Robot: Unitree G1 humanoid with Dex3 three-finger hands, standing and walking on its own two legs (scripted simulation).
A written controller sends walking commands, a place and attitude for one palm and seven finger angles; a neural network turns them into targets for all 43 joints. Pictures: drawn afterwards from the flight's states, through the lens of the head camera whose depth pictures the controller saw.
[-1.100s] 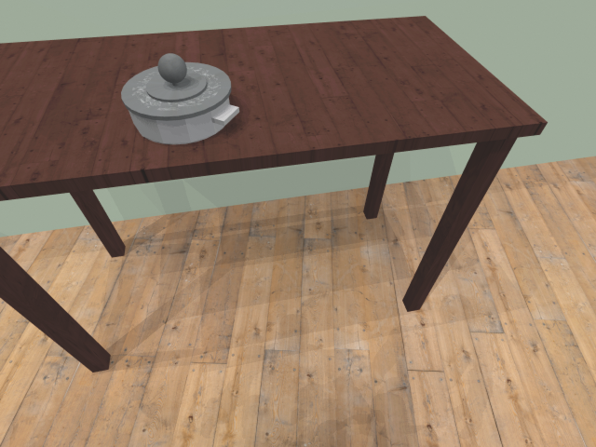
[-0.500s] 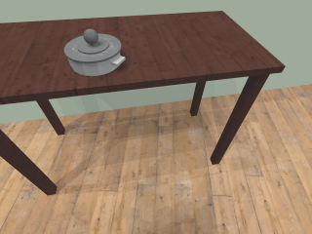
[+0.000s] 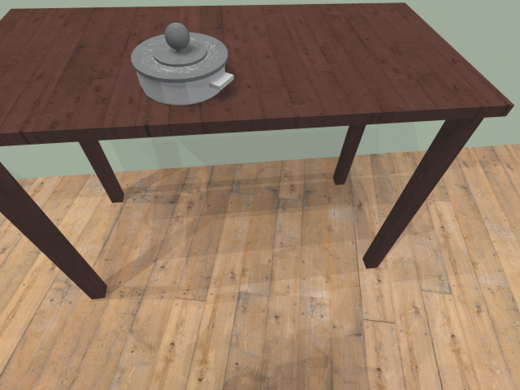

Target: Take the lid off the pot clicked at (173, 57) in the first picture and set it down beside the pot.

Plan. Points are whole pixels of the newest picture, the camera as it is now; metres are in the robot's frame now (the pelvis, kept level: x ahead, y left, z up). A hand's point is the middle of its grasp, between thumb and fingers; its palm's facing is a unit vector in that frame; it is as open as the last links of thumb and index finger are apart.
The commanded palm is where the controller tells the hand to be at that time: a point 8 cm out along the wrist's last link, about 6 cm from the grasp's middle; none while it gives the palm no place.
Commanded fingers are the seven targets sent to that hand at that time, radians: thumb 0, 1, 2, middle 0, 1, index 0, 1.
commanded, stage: turn to face it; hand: left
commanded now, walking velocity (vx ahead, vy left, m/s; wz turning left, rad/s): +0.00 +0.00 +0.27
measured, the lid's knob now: (177, 36) +0.71 +0.21 +0.18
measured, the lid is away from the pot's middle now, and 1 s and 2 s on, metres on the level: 0.00 0.00 0.00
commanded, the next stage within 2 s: take the last steps up to it in 0.20 s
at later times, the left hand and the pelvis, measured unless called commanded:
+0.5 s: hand out of the picture -0.02 +0.16 -0.16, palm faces +0.21 -0.95 -0.23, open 7.3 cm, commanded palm none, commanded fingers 0.00 0.90 0.90 -0.20 -0.30 -0.20 -0.30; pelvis +0.01 -0.02 +0.01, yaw +10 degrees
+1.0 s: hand (163, 345) +0.22 +0.19 -0.17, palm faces +0.17 -0.96 -0.22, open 7.3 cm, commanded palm none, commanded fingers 0.00 0.90 0.90 -0.20 -0.30 -0.20 -0.30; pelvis +0.17 -0.01 -0.01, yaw +9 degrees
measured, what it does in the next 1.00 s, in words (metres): walks ahead: left foot, then right foot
